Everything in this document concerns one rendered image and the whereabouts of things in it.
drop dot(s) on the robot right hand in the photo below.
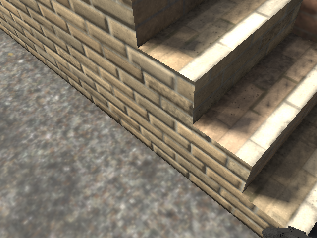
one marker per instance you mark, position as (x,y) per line
(284,232)

